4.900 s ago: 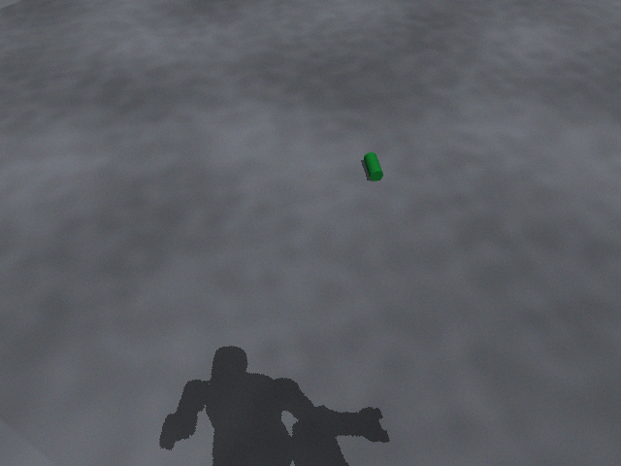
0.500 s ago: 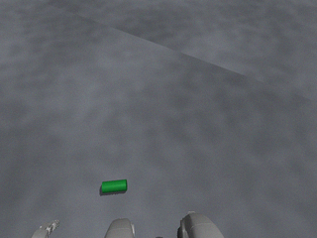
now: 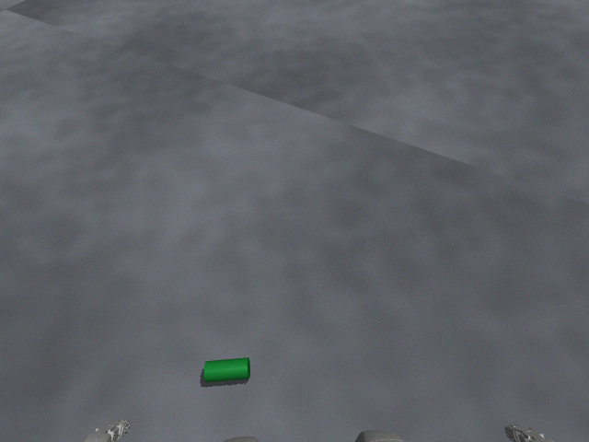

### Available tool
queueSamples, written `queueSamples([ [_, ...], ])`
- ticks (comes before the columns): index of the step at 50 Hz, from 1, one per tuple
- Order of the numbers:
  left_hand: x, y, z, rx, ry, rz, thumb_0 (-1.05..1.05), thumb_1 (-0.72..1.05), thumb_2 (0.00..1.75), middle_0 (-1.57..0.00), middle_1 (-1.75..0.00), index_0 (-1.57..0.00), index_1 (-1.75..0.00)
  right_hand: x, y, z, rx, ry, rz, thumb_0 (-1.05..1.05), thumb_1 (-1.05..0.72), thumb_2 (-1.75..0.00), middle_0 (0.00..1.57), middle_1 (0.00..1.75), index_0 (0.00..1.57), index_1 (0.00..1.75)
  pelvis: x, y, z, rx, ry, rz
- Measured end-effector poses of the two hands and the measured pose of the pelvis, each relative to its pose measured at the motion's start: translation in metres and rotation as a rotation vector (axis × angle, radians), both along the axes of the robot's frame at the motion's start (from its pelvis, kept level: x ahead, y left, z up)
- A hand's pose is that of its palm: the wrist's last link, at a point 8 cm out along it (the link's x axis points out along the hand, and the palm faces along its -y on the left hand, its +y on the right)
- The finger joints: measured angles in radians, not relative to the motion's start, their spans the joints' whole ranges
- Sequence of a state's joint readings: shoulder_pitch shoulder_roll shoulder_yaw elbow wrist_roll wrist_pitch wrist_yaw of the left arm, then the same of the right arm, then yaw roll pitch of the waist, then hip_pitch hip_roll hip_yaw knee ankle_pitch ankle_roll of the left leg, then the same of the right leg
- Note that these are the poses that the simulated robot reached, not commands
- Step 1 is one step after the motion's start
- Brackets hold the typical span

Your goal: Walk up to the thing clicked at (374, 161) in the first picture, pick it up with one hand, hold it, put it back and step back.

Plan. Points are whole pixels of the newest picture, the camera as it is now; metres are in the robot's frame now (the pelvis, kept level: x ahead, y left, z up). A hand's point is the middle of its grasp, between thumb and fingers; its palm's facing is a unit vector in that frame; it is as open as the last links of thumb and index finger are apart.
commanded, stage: walk up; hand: left
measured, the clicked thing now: (227, 369) +0.39 +0.26 -0.73
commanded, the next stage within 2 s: stand in 0.84 s
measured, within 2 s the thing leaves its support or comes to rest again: neither
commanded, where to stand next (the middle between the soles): +0.06 -0.01 m, yaw +2 degrees
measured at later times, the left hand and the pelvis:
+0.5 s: hand out of the picture +0.11 +0.26 -0.14, palm faces +0.02 -0.95 -0.31, open 7.4 cm; pelvis +0.01 +0.01 +0.02, yaw +0 degrees
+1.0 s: hand out of the picture +0.09 +0.26 -0.14, palm faces +0.01 -0.95 -0.32, open 7.4 cm; pelvis +0.01 +0.01 +0.02, yaw +1 degrees
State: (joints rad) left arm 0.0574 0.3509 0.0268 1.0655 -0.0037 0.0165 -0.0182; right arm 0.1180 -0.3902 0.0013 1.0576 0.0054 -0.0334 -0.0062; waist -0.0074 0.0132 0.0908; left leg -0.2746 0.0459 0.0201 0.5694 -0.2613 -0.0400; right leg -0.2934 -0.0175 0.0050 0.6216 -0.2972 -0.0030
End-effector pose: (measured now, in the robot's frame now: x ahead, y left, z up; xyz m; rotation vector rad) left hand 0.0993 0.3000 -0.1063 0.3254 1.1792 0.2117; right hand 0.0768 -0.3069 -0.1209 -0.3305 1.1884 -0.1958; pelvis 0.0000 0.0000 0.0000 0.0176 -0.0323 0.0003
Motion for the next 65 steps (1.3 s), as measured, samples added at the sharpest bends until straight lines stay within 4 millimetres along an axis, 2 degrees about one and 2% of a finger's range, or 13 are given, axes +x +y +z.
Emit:
queueSamples([
  [7,0.003,-0.007,0.003,-0.028,-0.001,0.011,0.01,0.90,0.90,-0.21,-0.30,-0.21,-0.30,0.013,-0.002,0.011,-0.007,-0.006,0.007,0.01,-0.91,-0.90,0.20,0.30,0.20,0.30,0.001,0.000,0.008,-0.007,-0.001,0.002],
  [20,0.010,-0.002,0.003,-0.061,0.000,0.026,0.01,0.90,0.90,-0.21,-0.30,-0.21,-0.30,0.013,0.012,0.021,-0.006,0.014,0.005,0.01,-0.91,-0.90,0.20,0.30,0.20,0.30,0.007,0.007,0.015,-0.018,0.003,0.003],
  [32,-0.005,0.009,0.005,-0.047,0.031,0.042,0.01,0.90,0.90,-0.21,-0.30,-0.20,-0.30,0.019,0.024,0.021,0.011,-0.001,0.003,0.01,-0.91,-0.90,0.20,0.30,0.20,0.30,0.008,0.013,0.018,-0.019,-0.001,0.005],
  [46,-0.021,0.007,0.003,-0.048,0.066,0.044,0.01,0.90,0.90,-0.21,-0.30,-0.20,-0.30,0.022,0.026,0.021,0.016,0.016,0.007,0.01,-0.91,-0.90,0.20,0.30,0.20,0.30,0.012,0.014,0.019,-0.020,-0.001,0.010],
  [65,-0.004,0.010,0.011,-0.015,0.026,0.020,0.01,0.90,0.90,-0.21,-0.30,-0.20,-0.30,0.022,0.024,0.018,0.031,0.034,-0.011,0.01,-0.91,-0.90,0.20,0.30,0.20,0.30,0.021,0.012,0.020,-0.015,-0.007,0.016],
])
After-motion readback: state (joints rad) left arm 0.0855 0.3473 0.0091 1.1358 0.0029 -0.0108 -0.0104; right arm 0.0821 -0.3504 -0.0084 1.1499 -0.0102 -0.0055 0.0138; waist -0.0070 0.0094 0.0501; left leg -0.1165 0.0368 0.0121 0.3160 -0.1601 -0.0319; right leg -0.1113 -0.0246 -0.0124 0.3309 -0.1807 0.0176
